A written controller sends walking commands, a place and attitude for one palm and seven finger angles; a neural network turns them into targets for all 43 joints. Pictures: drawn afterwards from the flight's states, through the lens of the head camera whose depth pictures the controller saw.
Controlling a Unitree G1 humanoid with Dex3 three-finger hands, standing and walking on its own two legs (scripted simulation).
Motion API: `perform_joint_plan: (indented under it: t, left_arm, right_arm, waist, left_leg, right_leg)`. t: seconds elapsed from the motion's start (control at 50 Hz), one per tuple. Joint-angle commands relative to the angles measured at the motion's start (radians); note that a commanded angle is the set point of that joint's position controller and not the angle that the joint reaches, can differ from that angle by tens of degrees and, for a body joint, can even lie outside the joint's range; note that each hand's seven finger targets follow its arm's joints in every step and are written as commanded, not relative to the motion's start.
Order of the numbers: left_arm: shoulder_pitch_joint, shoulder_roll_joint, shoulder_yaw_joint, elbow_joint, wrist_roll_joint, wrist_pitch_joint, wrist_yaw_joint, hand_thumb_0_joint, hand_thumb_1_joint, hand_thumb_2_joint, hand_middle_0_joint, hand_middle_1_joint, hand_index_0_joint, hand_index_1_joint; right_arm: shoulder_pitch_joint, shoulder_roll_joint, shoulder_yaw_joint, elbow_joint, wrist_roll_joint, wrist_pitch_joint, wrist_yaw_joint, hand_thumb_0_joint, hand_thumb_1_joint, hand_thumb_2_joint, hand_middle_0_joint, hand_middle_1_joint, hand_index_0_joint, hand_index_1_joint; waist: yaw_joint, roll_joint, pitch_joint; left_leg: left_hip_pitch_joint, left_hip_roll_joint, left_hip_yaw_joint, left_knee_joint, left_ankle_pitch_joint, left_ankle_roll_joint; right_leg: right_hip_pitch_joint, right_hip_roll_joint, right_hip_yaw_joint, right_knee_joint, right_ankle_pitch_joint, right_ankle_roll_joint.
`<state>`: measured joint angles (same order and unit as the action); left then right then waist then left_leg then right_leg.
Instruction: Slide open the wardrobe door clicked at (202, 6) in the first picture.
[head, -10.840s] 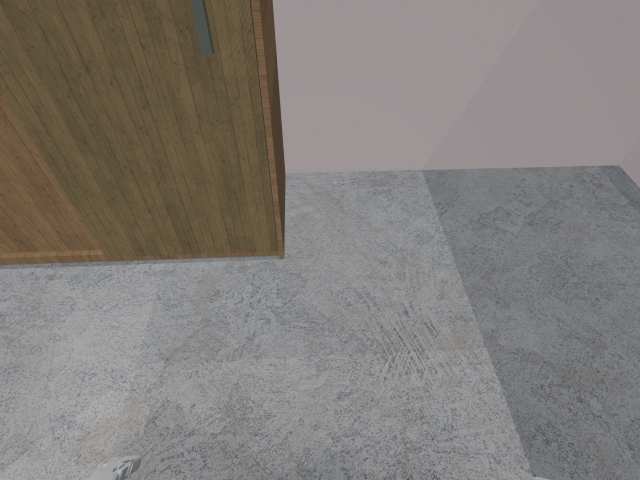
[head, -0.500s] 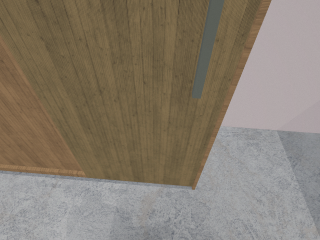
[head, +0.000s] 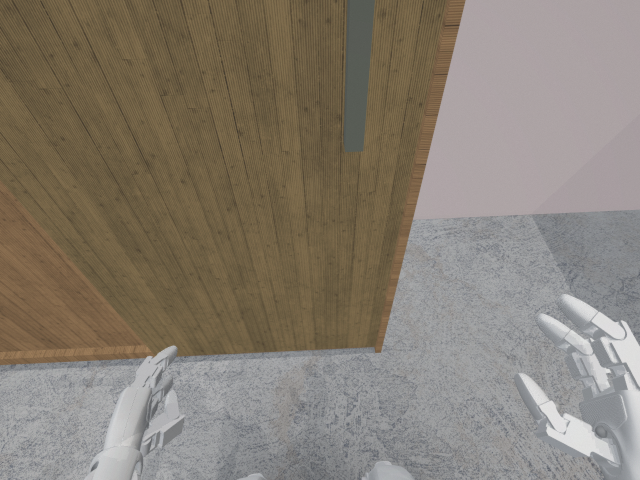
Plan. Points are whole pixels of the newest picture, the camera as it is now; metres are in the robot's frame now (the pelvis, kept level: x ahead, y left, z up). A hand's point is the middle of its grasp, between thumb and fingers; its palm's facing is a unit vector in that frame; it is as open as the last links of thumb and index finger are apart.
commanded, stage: raise the hand with hooked fingers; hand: right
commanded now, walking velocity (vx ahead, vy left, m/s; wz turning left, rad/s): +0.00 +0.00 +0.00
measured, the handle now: (357, 31) +0.55 -0.05 +0.28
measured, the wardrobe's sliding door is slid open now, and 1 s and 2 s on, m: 0.00 0.00 0.00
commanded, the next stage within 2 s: move the hooked fingers beside the handle in 1.52 s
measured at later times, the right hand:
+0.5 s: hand (582, 305) +0.26 -0.25 +0.15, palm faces +0.00 +1.00 -0.09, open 12.5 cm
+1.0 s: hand out of the picture +0.29 -0.28 +0.27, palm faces +0.11 +0.99 -0.10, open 14.0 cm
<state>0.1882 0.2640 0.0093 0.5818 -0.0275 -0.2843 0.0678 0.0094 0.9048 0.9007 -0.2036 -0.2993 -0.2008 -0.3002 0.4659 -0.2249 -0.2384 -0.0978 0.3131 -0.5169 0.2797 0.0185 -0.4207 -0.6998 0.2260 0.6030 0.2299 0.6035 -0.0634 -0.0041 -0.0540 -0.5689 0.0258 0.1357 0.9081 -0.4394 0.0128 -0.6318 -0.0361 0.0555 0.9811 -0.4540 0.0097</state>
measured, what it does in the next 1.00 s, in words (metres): rises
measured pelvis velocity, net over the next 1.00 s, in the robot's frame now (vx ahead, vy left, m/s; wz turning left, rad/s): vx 0.02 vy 0.00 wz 0.02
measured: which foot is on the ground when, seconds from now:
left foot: down 0.00-1.00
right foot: down 0.00-1.00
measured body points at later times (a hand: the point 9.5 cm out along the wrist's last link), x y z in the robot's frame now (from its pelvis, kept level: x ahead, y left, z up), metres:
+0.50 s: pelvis +0.02 -0.02 +0.03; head +0.02 -0.02 +0.48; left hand +0.19 +0.23 -0.03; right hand +0.25 -0.30 +0.15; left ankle +0.02 +0.12 -0.69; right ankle +0.03 -0.12 -0.69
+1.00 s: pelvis +0.02 +0.00 +0.05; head -0.01 +0.01 +0.50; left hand +0.21 +0.21 -0.02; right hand +0.28 -0.33 +0.28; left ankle +0.02 +0.12 -0.69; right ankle +0.03 -0.12 -0.69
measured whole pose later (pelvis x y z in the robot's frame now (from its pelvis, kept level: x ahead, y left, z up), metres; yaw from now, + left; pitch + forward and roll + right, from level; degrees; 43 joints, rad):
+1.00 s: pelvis +0.02 +0.00 +0.05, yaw +1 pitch -3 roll +1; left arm 0.22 0.24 -0.11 0.63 -0.09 -0.25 0.13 0.01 0.90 0.90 -0.21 -0.30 -0.20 -0.30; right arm -0.14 -0.49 -0.50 0.03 0.36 0.18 0.39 -0.01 0.50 -0.31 0.30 1.19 0.30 1.19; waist -0.06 -0.06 -0.02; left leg -0.17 0.02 0.10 0.49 -0.27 0.00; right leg -0.20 -0.02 0.00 0.53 -0.28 0.00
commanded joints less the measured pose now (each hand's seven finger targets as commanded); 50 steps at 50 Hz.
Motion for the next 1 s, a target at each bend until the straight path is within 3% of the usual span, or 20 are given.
perform_joint_plan:
  t: [0.0,0.02,0.04,0.08,0.14,0.18,0.22,0.28,0.32,0.44,0.54,0.6,0.64,0.7,0.76,0.8,0.84,0.92,0.96,0.98]
  left_arm:
    - [-0.013,0.128,0.033,-0.126,-0.028,-0.043,0.032,0.0,0.9,0.9,-0.2,-0.3,-0.2,-0.3]
    - [-0.027,0.128,0.029,-0.141,-0.032,-0.035,0.037,0.0,0.9,0.9,-0.2,-0.3,-0.2,-0.3]
    - [-0.045,0.122,0.025,-0.152,-0.036,-0.028,0.041,0.0,0.9,0.9,-0.2,-0.3,-0.2,-0.3]
    - [-0.071,0.099,0.014,-0.191,-0.033,-0.016,0.042,0.0,0.9,0.9,-0.2,-0.3,-0.2,-0.3]
    - [-0.079,0.069,0.002,-0.203,-0.024,-0.018,0.034,0.0,0.9,0.9,-0.2,-0.3,-0.2,-0.3]
    - [-0.056,0.063,0.002,-0.193,-0.022,-0.033,0.019,0.0,0.9,0.9,-0.2,-0.3,-0.2,-0.3]
    - [-0.035,0.076,0.003,-0.175,-0.019,-0.05,0.008,0.0,0.9,0.9,-0.2,-0.3,-0.2,-0.3]
    - [0.0,0.105,0.006,-0.144,-0.026,-0.065,0.009,0.0,0.9,0.9,-0.2,-0.3,-0.2,-0.3]
    - [0.004,0.117,0.007,-0.136,-0.034,-0.074,0.024,0.0,0.9,0.9,-0.2,-0.3,-0.2,-0.3]
    - [-0.034,0.118,-0.01,-0.13,-0.034,-0.08,0.062,0.0,0.9,0.9,-0.2,-0.3,-0.2,-0.3]
    - [-0.052,0.103,-0.025,-0.126,-0.037,-0.08,0.054,0.0,0.9,0.9,-0.2,-0.3,-0.2,-0.3]
    - [-0.059,0.108,-0.029,-0.122,-0.049,-0.07,0.054,0.0,0.9,0.9,-0.2,-0.3,-0.2,-0.3]
    - [-0.056,0.116,-0.031,-0.128,-0.055,-0.057,0.054,0.0,0.9,0.9,-0.2,-0.3,-0.2,-0.3]
    - [-0.074,0.121,-0.036,-0.145,-0.061,-0.036,0.061,0.0,0.9,0.9,-0.2,-0.3,-0.2,-0.3]
    - [-0.092,0.111,-0.042,-0.154,-0.056,-0.03,0.065,0.0,0.9,0.9,-0.2,-0.3,-0.2,-0.3]
    - [-0.105,0.101,-0.047,-0.154,-0.051,-0.034,0.067,0.0,0.9,0.9,-0.2,-0.3,-0.2,-0.3]
    - [-0.108,0.098,-0.053,-0.141,-0.048,-0.035,0.066,0.0,0.9,0.9,-0.2,-0.3,-0.2,-0.3]
    - [-0.111,0.103,-0.057,-0.117,-0.062,-0.031,0.07,0.0,0.9,0.9,-0.2,-0.3,-0.2,-0.3]
    - [-0.105,0.115,-0.056,-0.109,-0.07,-0.021,0.068,0.0,0.9,0.9,-0.2,-0.3,-0.2,-0.3]
    - [-0.108,0.122,-0.055,-0.114,-0.073,-0.017,0.068,0.0,0.9,0.9,-0.2,-0.3,-0.2,-0.3]
  right_arm:
    - [-0.205,-0.206,-0.013,-0.093,-0.015,0.114,0.101,0.0,-0.2,-0.6,0.25,0.75,0.25,0.75]
    - [-0.184,-0.227,-0.043,-0.057,-0.009,0.186,0.111,0.0,-0.177,-0.59,0.252,0.765,0.252,0.765]
    - [-0.153,-0.265,-0.104,-0.005,0.003,0.256,0.115,0.0,-0.153,-0.58,0.253,0.78,0.253,0.78]
    - [-0.132,-0.284,-0.175,-0.084,0.049,0.344,0.094,0.0,-0.107,-0.56,0.257,0.81,0.257,0.81]
    - [-0.102,-0.29,-0.284,-0.195,0.111,0.366,0.017,0.0,-0.037,-0.53,0.262,0.855,0.262,0.855]
    - [-0.113,-0.262,-0.278,-0.27,0.114,0.327,-0.025,0.0,0.01,-0.51,0.265,0.885,0.265,0.885]
    - [-0.139,-0.214,-0.205,-0.3,0.086,0.291,-0.039,0.0,0.057,-0.49,0.268,0.915,0.268,0.915]
    - [-0.228,-0.207,-0.131,-0.234,0.053,0.301,0.001,0.0,0.127,-0.46,0.273,0.96,0.273,0.96]
    - [-0.279,-0.233,-0.113,-0.223,0.038,0.332,0.037,0.0,0.173,-0.44,0.277,0.99,0.277,0.99]
    - [-0.473,-0.412,-0.267,-0.276,0.055,0.392,0.058,0.0,0.313,-0.38,0.287,1.08,0.287,1.08]
    - [-0.478,-0.399,-0.317,-0.21,0.09,0.428,0.052,0.0,0.43,-0.33,0.295,1.155,0.295,1.155]
    - [-0.533,-0.358,-0.257,-0.136,0.084,0.515,0.078,0.0,0.5,-0.3,0.3,1.2,0.3,1.2]
    - [-0.539,-0.358,-0.243,-0.062,0.075,0.59,0.095,0.0,0.5,-0.3,0.3,1.2,0.3,1.2]
    - [-0.67,-0.406,-0.238,-0.097,0.052,0.658,0.106,0.0,0.5,-0.3,0.3,1.2,0.3,1.2]
    - [-0.782,-0.497,-0.314,-0.175,0.051,0.644,0.097,0.0,0.5,-0.3,0.3,1.2,0.3,1.2]
    - [-0.834,-0.54,-0.36,-0.219,0.054,0.612,0.091,0.0,0.5,-0.3,0.3,1.2,0.3,1.2]
    - [-0.848,-0.572,-0.393,-0.208,0.061,0.59,0.09,0.0,0.5,-0.3,0.3,1.2,0.3,1.2]
    - [-0.895,-0.537,-0.352,-0.05,0.054,0.643,0.111,0.0,0.5,-0.3,0.3,1.2,0.3,1.2]
    - [-0.897,-0.526,-0.319,0.054,0.051,0.704,0.13,0.0,0.5,-0.3,0.3,1.2,0.3,1.2]
    - [-0.921,-0.534,-0.309,0.065,0.044,0.732,0.139,0.0,0.5,-0.3,0.3,1.2,0.3,1.2]
  waist:
    - [0.111,-0.033,-0.079]
    - [0.082,-0.008,-0.091]
    - [0.042,-0.042,-0.101]
    - [0.003,-0.03,-0.182]
    - [-0.037,0.021,-0.231]
    - [-0.024,-0.016,-0.215]
    - [0.005,-0.055,-0.18]
    - [0.053,-0.078,-0.126]
    - [0.062,-0.073,-0.118]
    - [0.021,-0.081,-0.146]
    - [-0.008,-0.124,-0.142]
    - [0.009,-0.146,-0.059]
    - [0.009,-0.091,-0.017]
    - [0.019,-0.058,-0.037]
    - [0.013,-0.049,-0.127]
    - [0.007,-0.081,-0.188]
    - [0.001,-0.106,-0.193]
    - [0.014,-0.143,-0.105]
    - [0.022,-0.083,-0.045]
    - [0.019,-0.088,-0.045]
  left_leg:
    - [0.018,-0.024,-0.116,-0.246,0.009,-0.002]
    - [0.054,-0.017,-0.116,-0.26,-0.006,-0.005]
    - [0.101,-0.017,-0.108,-0.263,0.027,0.003]
    - [0.191,-0.009,-0.086,-0.262,0.122,-0.006]
    - [0.283,-0.027,-0.043,-0.244,0.259,-0.001]
    - [0.254,-0.037,-0.028,-0.234,0.308,-0.001]
    - [0.204,-0.041,-0.027,-0.238,0.311,-0.001]
    - [0.175,-0.038,-0.045,-0.276,0.274,-0.005]
    - [0.175,-0.033,-0.052,-0.302,0.236,-0.006]
    - [0.282,-0.029,-0.051,-0.353,0.243,0.005]
    - [0.346,-0.035,-0.041,-0.372,0.362,0.011]
    - [0.316,-0.029,-0.041,-0.399,0.355,0.007]
    - [0.316,-0.031,-0.047,-0.427,0.328,0.004]
    - [0.311,-0.028,-0.05,-0.446,0.28,-0.001]
    - [0.358,-0.028,-0.062,-0.465,0.288,0.0]
    - [0.388,-0.029,-0.062,-0.463,0.315,0.003]
    - [0.414,-0.03,-0.068,-0.475,0.341,0.005]
    - [0.375,-0.024,-0.063,-0.495,0.314,0.006]
    - [0.357,-0.018,-0.069,-0.517,0.294,0.002]
    - [0.356,-0.016,-0.068,-0.516,0.29,0.002]
  right_leg:
    - [0.095,0.027,-0.008,-0.227,0.059,-0.039]
    - [0.089,0.03,-0.009,-0.252,0.057,-0.037]
    - [0.11,0.032,-0.011,-0.274,0.089,-0.034]
    - [0.156,0.037,-0.021,-0.301,0.173,-0.029]
    - [0.19,0.034,-0.014,-0.326,0.301,-0.02]
    - [0.219,0.03,-0.02,-0.338,0.343,-0.013]
    - [0.245,0.027,-0.028,-0.341,0.35,-0.011]
    - [0.266,0.021,-0.029,-0.352,0.301,-0.016]
    - [0.28,0.02,-0.019,-0.369,0.263,-0.024]
    - [0.362,0.024,0.0,-0.429,0.295,-0.03]
    - [0.414,0.029,-0.01,-0.457,0.399,-0.015]
    - [0.417,0.027,-0.013,-0.482,0.372,-0.012]
    - [0.4,0.028,-0.011,-0.497,0.334,-0.018]
    - [0.42,0.029,-0.003,-0.514,0.295,-0.028]
    - [0.477,0.036,-0.008,-0.516,0.317,-0.035]
    - [0.519,0.039,-0.008,-0.518,0.348,-0.033]
    - [0.528,0.04,-0.015,-0.517,0.369,-0.032]
    - [0.51,0.04,-0.015,-0.547,0.324,-0.028]
    - [0.479,0.038,-0.014,-0.553,0.294,-0.031]
    - [0.475,0.04,-0.012,-0.554,0.293,-0.032]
